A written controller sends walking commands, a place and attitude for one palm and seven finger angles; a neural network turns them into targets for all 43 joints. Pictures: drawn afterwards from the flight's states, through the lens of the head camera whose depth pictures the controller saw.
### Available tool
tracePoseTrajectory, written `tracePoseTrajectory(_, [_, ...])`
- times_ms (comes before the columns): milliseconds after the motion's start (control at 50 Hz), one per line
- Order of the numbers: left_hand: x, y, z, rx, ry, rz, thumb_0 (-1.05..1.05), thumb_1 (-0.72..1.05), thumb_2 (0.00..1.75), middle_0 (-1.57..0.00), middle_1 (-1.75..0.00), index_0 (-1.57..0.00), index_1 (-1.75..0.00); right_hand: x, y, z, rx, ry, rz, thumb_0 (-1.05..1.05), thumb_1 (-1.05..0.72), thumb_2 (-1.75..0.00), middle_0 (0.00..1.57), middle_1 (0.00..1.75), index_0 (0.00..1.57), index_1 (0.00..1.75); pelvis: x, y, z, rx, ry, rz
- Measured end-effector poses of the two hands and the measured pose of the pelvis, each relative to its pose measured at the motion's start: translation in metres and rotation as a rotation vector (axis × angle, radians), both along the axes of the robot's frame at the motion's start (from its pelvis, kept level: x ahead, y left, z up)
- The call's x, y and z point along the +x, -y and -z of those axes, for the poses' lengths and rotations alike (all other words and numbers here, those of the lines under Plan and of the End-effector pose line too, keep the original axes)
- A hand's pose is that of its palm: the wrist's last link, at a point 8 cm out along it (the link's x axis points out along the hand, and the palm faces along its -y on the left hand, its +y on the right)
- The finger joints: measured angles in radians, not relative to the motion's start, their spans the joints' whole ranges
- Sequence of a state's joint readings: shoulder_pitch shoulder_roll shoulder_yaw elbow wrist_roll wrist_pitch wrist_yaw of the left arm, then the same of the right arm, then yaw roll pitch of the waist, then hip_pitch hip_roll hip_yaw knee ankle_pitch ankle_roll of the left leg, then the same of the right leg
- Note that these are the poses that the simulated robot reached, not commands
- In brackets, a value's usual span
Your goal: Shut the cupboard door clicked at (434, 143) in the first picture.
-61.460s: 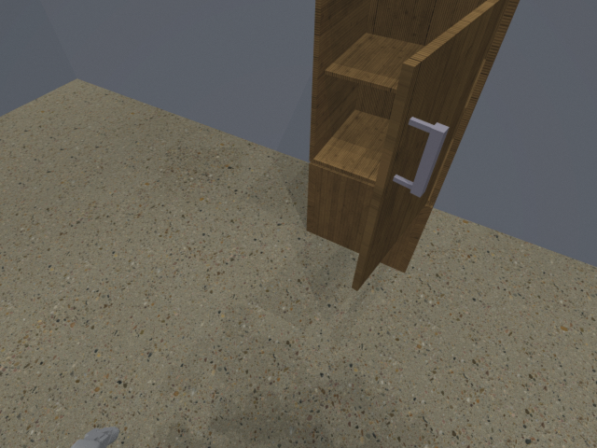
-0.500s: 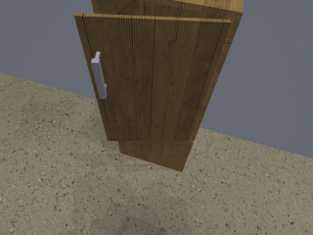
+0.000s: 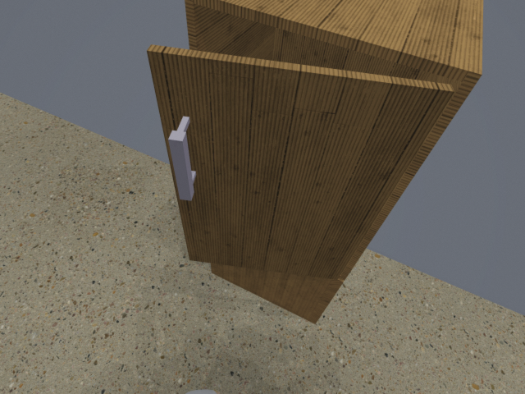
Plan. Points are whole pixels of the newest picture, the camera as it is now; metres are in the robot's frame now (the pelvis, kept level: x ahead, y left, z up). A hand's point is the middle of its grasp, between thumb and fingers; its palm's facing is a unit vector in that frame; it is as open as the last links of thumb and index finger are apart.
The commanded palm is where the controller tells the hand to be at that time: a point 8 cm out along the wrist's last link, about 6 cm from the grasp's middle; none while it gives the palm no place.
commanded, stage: come to a stop and stand still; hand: left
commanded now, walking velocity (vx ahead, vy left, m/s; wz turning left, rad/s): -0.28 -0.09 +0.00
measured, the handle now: (185, 160) +0.44 +0.18 +0.08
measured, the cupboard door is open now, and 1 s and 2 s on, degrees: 19 19 19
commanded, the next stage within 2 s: look again from close up in 1.04 s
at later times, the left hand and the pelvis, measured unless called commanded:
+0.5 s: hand out of the picture -0.01 +0.15 -0.16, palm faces +0.05 -0.97 -0.24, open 7.4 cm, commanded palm none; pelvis -0.03 -0.04 +0.01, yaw -1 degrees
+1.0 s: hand out of the picture -0.05 +0.16 -0.17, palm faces +0.04 -0.99 -0.16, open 7.4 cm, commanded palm none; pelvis -0.03 +0.00 +0.01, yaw -1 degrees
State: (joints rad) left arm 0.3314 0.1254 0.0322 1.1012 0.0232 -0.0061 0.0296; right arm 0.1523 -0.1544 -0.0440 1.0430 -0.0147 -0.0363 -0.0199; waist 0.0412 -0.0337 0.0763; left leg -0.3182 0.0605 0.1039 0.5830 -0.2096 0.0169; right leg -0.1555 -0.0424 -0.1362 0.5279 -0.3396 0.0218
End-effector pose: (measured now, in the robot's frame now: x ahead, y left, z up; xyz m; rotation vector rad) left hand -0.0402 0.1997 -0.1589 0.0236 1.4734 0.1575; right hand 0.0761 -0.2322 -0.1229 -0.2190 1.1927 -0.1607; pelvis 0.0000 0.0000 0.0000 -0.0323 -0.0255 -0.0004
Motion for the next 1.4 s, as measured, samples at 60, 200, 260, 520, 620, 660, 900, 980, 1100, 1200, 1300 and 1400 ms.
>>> tracePoseTrajectory(60, [0.003,-0.005,0.001,0.002,-0.03,-0.004,0.01,0.91,0.9,-0.2,-0.3,-0.2,-0.3,0.026,-0.015,-0.005,0.006,0.035,-0.02,0.0,-0.91,-0.9,0.19,0.3,0.2,0.3,0.006,-0.003,-0.002,0.017,0.001,0.01])
tracePoseTrajectory(200, [0.028,-0.026,-0.014,0.084,0.028,0.023,0.0,0.91,0.9,-0.2,-0.3,-0.2,-0.3,0.034,-0.024,-0.004,0.055,0.06,-0.015,0.0,-0.91,-0.9,0.2,0.3,0.2,0.3,-0.009,0.002,-0.008,0.01,-0.011,0.024])
tracePoseTrajectory(260, [0.039,-0.032,-0.02,0.129,0.084,0.035,0.0,0.91,0.9,-0.2,-0.3,-0.2,-0.3,0.02,-0.013,0.001,0.067,0.05,-0.001,0.0,-0.9,-0.9,0.2,0.3,0.2,0.3,-0.018,0.01,-0.006,0.014,-0.012,0.025])
tracePoseTrajectory(520, [0.024,0.006,-0.035,0.128,0.155,0.075,0.0,0.91,0.9,-0.2,-0.3,-0.2,-0.3,-0.082,0.051,0.011,0.055,-0.119,0.087,0.0,-0.92,-0.9,0.2,0.3,0.2,0.3,-0.034,0.037,-0.009,0.05,-0.007,0.02])
tracePoseTrajectory(620, [0.016,0.004,-0.026,0.09,0.138,0.056,0.0,0.91,0.9,-0.21,-0.3,-0.2,-0.3,-0.112,0.05,0.004,0.005,-0.193,0.09,0.0,-0.91,-0.9,0.19,0.3,0.2,0.3,-0.036,0.029,-0.01,0.041,-0.016,0.009])
tracePoseTrajectory(660, [0.011,-0.002,-0.017,0.076,0.122,0.045,0.01,0.91,0.9,-0.21,-0.3,-0.2,-0.3,-0.119,0.044,0.005,-0.012,-0.207,0.088,0.0,-0.91,-0.9,0.19,0.3,0.2,0.3,-0.037,0.022,-0.005,0.021,-0.019,0.002])
tracePoseTrajectory(900, [-0.005,-0.017,-0.014,0.055,0.049,0.049,0.0,0.91,0.9,-0.2,-0.3,-0.2,-0.3,-0.124,-0.016,0.005,0.057,-0.225,0.076,0.02,-0.94,-0.9,0.2,0.3,0.2,0.3,-0.036,0.004,-0.012,0.031,-0.004,0.008])
tracePoseTrajectory(980, [-0.011,-0.016,-0.016,0.051,0.027,0.058,0.0,0.91,0.9,-0.2,-0.3,-0.2,-0.3,-0.125,-0.019,0.006,0.065,-0.218,0.09,0.02,-0.94,-0.9,0.2,0.3,0.2,0.3,-0.035,0.001,-0.012,0.034,-0.003,0.015])
tracePoseTrajectory(1100, [-0.017,-0.01,-0.016,0.04,0.002,0.065,0.0,0.91,0.9,-0.2,-0.3,-0.2,-0.3,-0.127,-0.019,0.006,0.068,-0.215,0.104,0.01,-0.93,-0.9,0.2,0.3,0.2,0.3,-0.033,0.001,-0.013,0.036,-0.003,0.022])
tracePoseTrajectory(1200, [-0.014,-0.01,-0.016,0.045,0.024,0.096,0.0,0.91,0.9,-0.2,-0.3,-0.2,-0.3,-0.123,-0.013,0.006,0.069,-0.19,0.087,0.01,-0.92,-0.9,0.2,0.3,0.2,0.3,-0.036,0.004,-0.01,0.039,-0.006,0.01])
tracePoseTrajectory(1300, [-0.001,-0.02,-0.018,0.1,0.102,0.1,0.0,0.91,0.9,-0.2,-0.3,-0.2,-0.3,-0.105,0.006,0.01,0.043,-0.099,0.082,0.01,-0.91,-0.9,0.2,0.3,0.2,0.3,-0.039,0.009,-0.005,0.03,0.006,0.005])
tracePoseTrajectory(1400, [0.015,-0.027,-0.023,0.14,0.18,0.112,0.0,0.91,0.9,-0.2,-0.3,-0.2,-0.3,-0.083,0.024,0.008,0.026,-0.009,0.066,0.0,-0.91,-0.9,0.2,0.3,0.2,0.3,-0.045,0.014,-0.003,0.028,0.025,0.011])
